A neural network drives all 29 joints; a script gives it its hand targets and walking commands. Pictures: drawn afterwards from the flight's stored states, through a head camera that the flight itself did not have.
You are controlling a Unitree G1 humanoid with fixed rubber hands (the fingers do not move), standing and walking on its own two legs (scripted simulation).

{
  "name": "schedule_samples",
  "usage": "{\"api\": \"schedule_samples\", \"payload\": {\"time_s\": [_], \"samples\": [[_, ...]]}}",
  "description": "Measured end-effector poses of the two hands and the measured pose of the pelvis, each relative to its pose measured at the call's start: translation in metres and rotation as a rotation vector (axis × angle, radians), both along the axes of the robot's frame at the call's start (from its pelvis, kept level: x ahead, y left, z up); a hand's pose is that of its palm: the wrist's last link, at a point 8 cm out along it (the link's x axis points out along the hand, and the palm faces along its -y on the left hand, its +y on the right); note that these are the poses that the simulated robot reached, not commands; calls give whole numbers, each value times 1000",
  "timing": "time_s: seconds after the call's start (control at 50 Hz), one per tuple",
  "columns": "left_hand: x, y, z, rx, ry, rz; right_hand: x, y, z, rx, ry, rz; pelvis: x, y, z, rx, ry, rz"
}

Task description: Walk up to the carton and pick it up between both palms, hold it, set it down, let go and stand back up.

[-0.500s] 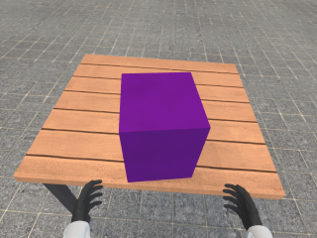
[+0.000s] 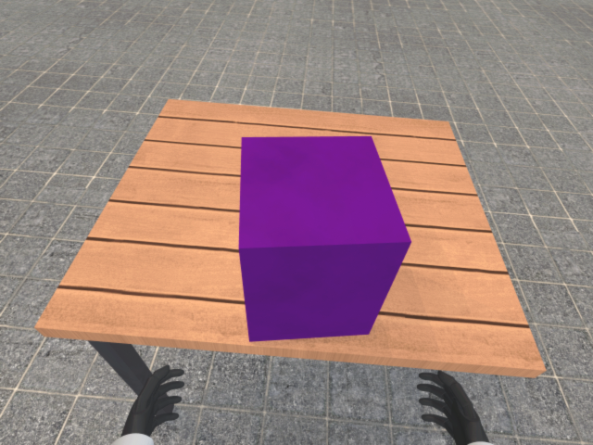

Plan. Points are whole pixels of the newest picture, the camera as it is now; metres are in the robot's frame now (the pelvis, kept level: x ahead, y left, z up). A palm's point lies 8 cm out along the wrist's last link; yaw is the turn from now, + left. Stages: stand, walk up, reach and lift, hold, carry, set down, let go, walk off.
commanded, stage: set down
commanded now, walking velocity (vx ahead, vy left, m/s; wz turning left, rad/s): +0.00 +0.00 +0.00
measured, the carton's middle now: (308, 241) +0.40 +0.00 +0.03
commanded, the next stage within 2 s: let go in 0.20 s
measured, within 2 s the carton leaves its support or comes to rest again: neither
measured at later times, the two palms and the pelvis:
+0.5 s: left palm (140, 430) +0.15 +0.22 -0.09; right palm out of the picture +0.14 -0.23 -0.09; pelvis -0.01 +0.00 +0.00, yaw -1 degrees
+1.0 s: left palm out of the picture +0.09 +0.24 -0.11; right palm out of the picture +0.09 -0.26 -0.11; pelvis -0.01 -0.01 -0.01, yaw +1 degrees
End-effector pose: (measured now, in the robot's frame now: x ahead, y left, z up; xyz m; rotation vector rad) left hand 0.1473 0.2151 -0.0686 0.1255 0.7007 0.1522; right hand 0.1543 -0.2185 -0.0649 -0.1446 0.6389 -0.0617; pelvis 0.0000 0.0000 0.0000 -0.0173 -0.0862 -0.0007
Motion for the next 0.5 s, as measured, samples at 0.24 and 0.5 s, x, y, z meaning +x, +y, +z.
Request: {"api": "schedule_samples", "payload": {"time_s": [0.24, 0.5], "samples": [[-4, 5, -14, 2, 119, -33, -11, 2, -17, -15, 83, -18, -3, 4, -1, 0, -7, -7], [2, 6, -17, 7, 145, -37, -15, -7, -21, -35, 104, -21, -5, -2, -2, 5, -5, -11]]}}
